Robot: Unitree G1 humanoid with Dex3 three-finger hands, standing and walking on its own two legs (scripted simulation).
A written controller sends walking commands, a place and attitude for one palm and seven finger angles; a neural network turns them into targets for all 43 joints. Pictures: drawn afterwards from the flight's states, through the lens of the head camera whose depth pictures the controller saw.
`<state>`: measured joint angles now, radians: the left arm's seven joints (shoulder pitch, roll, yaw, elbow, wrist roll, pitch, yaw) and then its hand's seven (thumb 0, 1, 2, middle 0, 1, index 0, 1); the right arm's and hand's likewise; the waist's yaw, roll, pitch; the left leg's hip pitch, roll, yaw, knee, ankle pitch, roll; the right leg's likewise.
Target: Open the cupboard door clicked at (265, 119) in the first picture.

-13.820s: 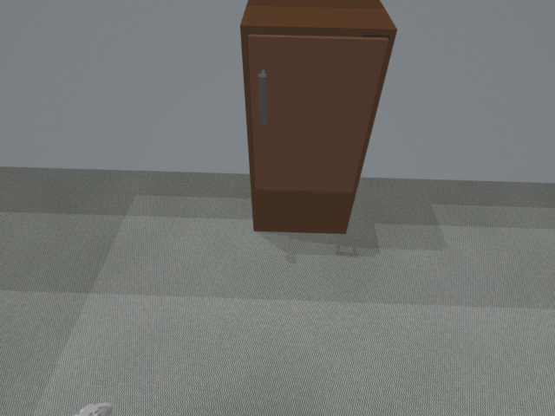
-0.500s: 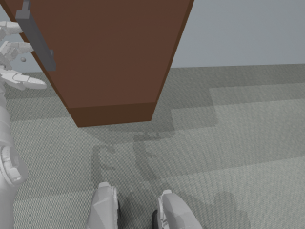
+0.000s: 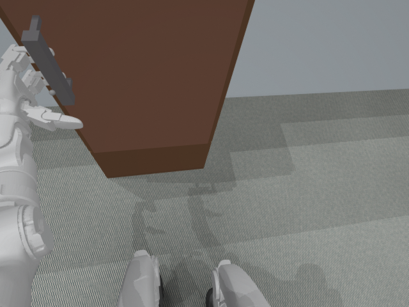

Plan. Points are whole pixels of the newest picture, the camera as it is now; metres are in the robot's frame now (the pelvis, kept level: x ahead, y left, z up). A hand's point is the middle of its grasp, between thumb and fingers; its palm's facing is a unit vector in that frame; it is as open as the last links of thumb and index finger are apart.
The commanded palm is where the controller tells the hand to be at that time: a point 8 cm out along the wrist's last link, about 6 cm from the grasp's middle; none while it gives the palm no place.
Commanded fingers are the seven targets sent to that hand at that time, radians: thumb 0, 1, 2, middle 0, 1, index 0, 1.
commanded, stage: slide the fingers in behind the handle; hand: left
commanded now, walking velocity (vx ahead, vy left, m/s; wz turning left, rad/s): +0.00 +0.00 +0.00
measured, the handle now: (53, 64) +0.56 +0.26 +0.07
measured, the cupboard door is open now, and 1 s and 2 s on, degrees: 0 0 20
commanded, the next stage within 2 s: close the thumb around the handle in 0.54 s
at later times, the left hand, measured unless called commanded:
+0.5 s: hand (58, 88) +0.50 +0.25 +0.06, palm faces +0.10 -0.99 -0.03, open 14.0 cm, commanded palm +0.48 +0.27 +0.06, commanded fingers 0.00 -0.50 0.30 -0.30 -1.20 -0.30 -1.20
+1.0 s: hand (62, 90) +0.50 +0.24 +0.06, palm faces +0.10 -0.99 -0.02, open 10.3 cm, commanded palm +0.48 +0.28 +0.06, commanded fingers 0.00 0.56 0.76 -0.38 -1.31 -0.38 -1.31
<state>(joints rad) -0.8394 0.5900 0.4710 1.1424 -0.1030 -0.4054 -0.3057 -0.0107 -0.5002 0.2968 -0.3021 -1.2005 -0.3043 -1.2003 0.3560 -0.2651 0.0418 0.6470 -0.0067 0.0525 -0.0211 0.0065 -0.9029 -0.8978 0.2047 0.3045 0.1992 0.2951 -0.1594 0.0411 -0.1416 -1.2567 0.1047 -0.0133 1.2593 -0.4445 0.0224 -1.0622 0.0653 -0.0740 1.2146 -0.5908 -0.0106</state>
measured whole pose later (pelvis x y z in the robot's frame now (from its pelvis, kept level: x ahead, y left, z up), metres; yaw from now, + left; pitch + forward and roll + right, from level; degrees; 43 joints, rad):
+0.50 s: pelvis +0.00 +0.00 +0.00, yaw +0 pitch +26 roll -6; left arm -0.86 0.58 0.46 1.14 -0.10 -0.40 -0.28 -0.01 -0.50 0.30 -0.30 -1.20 -0.30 -1.20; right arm 0.35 -0.26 0.04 0.65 -0.01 0.06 -0.02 0.01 -0.90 -0.90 0.20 0.30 0.20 0.29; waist -0.16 0.05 -0.14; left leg -1.27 0.10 -0.02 1.27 -0.45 0.02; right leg -1.08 0.07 -0.07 1.23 -0.60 -0.01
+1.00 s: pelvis +0.00 +0.00 +0.00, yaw +0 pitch +25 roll -5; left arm -0.85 0.55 0.44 1.15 -0.09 -0.41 -0.26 -0.01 0.04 0.53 -0.34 -1.26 -0.34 -1.26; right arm 0.35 -0.26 0.04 0.65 -0.01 0.06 -0.01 0.01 -0.90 -0.90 0.20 0.30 0.20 0.29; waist -0.16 0.05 -0.15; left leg -1.24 0.10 -0.01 1.25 -0.44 0.02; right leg -1.05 0.06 -0.07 1.21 -0.59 -0.01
